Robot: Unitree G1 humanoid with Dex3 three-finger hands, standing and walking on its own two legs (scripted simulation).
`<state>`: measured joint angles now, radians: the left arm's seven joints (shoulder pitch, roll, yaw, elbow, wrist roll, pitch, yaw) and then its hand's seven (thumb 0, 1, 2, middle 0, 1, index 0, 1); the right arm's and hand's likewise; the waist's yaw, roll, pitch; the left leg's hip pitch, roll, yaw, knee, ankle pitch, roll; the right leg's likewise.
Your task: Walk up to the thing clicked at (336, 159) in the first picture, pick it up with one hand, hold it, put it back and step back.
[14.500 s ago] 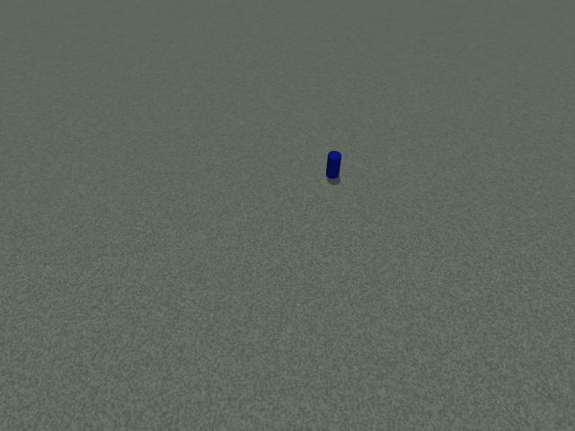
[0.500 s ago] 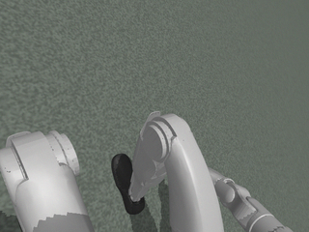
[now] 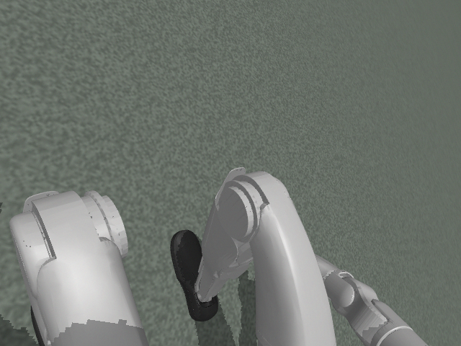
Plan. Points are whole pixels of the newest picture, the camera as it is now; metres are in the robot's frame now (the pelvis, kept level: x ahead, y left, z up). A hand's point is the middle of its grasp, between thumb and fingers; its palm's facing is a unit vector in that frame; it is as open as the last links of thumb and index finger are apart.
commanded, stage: settle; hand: left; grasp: from the side
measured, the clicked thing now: out of the picture +0.38 +0.31 -0.21
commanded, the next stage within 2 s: hold in 1.80 s
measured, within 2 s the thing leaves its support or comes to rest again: leaves its support in 0.04 s
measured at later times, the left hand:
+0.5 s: hand out of the picture +0.35 +0.33 -0.06, palm faces +0.48 -0.88 -0.04, open 9.7 cm
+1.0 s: hand out of the picture +0.36 +0.31 +0.02, palm faces +0.43 -0.90 -0.09, open 9.7 cm
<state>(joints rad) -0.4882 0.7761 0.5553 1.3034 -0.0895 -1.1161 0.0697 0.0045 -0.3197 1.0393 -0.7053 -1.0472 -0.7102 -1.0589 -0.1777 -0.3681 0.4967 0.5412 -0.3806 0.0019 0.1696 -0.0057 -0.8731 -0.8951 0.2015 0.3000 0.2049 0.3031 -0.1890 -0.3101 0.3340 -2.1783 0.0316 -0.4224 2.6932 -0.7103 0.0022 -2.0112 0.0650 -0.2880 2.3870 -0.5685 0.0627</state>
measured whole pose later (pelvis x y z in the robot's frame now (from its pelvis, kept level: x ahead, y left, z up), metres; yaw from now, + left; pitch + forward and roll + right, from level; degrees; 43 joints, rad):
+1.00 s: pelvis +0.03 -0.02 +0.07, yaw +11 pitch +30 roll -7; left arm -0.37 0.38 0.39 0.70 -0.15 -0.65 -0.11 0.00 -0.33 1.09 -0.71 -1.05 -0.71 -1.06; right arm 0.02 -0.28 0.04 0.69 -0.10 0.04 0.09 0.00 -0.88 -0.89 0.20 0.30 0.20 0.30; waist -0.07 -0.02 -0.08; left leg -2.20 0.03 -0.14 2.38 -0.70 -0.02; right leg -2.14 -0.03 -0.09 2.29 -0.68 0.00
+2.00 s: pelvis +0.04 -0.02 +0.12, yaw +13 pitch +32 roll -4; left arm -0.43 0.34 0.41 0.74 -0.14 -0.61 -0.15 0.00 -0.41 1.17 -0.71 -1.09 -0.71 -1.10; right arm 0.06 -0.27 0.00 0.70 -0.07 0.00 0.05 0.00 -0.89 -0.90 0.20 0.30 0.20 0.30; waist -0.07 -0.01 -0.14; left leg -2.07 0.03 -0.09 2.20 -0.70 -0.02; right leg -2.03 -0.04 -0.06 2.15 -0.68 0.00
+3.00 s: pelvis +0.08 -0.01 +0.34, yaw +16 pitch +22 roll -3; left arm -0.13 0.24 0.19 0.31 -0.16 -0.30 0.01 0.00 -0.40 1.17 -0.72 -1.07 -0.72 -1.08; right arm 0.18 -0.22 0.00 0.64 0.02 -0.05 -0.04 0.00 -0.87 -0.89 0.20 0.30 0.20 0.30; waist -0.04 0.02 -0.17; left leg -1.24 0.05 -0.05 1.45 -0.60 -0.01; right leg -1.20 -0.03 -0.06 1.39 -0.58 0.01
